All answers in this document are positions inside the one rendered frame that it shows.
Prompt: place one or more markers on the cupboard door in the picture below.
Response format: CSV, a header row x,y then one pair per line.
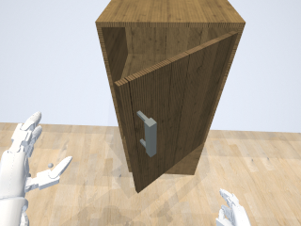
x,y
179,93

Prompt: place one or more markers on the left robot forearm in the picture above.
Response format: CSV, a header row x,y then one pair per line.
x,y
12,212

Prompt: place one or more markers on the robot left hand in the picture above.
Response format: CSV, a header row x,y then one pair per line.
x,y
14,165

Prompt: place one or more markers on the robot right hand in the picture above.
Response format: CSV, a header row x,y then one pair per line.
x,y
236,214

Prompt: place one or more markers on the handle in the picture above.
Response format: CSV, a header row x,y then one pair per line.
x,y
150,127

